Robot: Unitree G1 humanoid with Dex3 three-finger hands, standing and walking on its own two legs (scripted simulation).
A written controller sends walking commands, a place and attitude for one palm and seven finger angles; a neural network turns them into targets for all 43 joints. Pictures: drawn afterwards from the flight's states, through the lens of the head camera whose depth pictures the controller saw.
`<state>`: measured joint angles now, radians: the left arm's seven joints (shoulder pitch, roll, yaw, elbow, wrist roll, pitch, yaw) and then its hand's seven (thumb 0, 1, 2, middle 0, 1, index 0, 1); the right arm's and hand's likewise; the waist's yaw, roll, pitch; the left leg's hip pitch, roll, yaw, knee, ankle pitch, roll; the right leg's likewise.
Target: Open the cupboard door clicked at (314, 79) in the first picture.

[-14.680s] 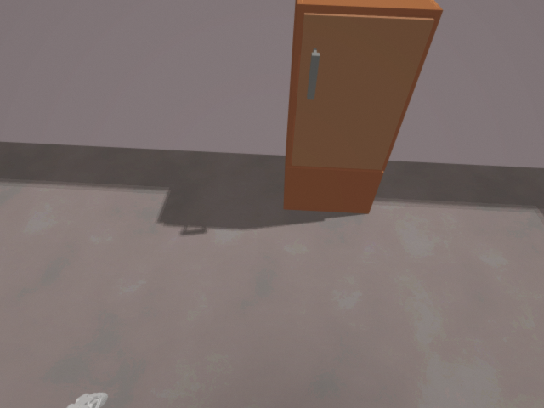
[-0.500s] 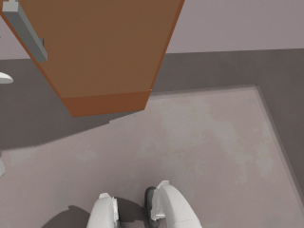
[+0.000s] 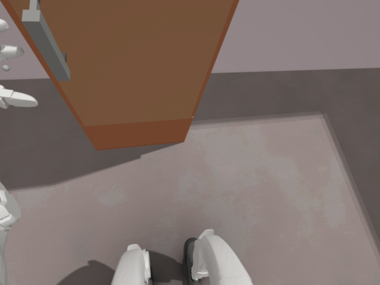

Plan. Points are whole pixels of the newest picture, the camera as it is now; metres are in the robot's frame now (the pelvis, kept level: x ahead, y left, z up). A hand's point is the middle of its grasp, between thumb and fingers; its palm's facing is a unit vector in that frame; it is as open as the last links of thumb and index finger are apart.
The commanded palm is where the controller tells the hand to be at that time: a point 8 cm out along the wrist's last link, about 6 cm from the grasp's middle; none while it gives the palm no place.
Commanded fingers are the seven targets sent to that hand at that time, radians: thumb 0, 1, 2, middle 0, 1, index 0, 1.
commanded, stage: slide the fingers in behind the handle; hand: left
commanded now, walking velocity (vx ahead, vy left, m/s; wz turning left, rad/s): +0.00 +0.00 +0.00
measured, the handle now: (50, 41) +0.57 +0.23 +0.05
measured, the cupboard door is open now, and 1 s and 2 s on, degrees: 0 0 0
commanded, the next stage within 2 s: close the thumb around the handle in 1.56 s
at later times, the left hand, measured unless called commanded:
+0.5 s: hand (32, 64) +0.52 +0.25 +0.05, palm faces +0.06 -1.00 -0.02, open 14.0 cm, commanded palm +0.50 +0.28 +0.05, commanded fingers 0.00 -0.50 0.30 -0.30 -1.20 -0.30 -1.20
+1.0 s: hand (58, 66) +0.52 +0.21 +0.05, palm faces +0.06 -1.00 -0.03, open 14.0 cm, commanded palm +0.49 +0.24 +0.05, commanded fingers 0.00 -0.50 0.30 -0.30 -1.20 -0.30 -1.20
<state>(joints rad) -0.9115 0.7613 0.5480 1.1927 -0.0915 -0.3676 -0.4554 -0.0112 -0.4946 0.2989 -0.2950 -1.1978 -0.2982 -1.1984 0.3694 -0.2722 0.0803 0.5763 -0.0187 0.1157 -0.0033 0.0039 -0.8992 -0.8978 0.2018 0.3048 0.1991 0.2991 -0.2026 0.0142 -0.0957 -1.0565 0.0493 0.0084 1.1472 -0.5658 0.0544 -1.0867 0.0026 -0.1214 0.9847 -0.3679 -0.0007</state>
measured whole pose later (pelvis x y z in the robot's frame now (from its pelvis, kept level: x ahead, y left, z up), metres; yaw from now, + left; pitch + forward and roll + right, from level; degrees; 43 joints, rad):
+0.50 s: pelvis +0.00 -0.01 +0.00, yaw +0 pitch +28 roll -5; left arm -0.92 0.70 0.52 1.17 -0.08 -0.38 -0.37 -0.01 -0.49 0.30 -0.30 -1.20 -0.30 -1.20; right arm 0.38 -0.27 0.07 0.58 -0.02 0.12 0.00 0.00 -0.90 -0.90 0.20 0.30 0.20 0.30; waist -0.21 0.02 -0.10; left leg -1.06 0.05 0.01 1.14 -0.57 0.05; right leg -1.10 0.01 -0.11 0.99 -0.37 -0.01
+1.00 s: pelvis +0.01 -0.01 +0.00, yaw +0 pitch +26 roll -4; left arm -0.88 0.56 0.45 1.14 -0.07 -0.43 -0.27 -0.01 -0.49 0.30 -0.30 -1.20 -0.30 -1.20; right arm 0.37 -0.26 0.05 0.59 -0.03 0.11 0.02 0.00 -0.90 -0.90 0.20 0.30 0.20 0.30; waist -0.19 0.02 -0.11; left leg -1.00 0.05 0.02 1.11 -0.56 0.04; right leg -1.06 0.00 -0.11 0.99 -0.39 -0.02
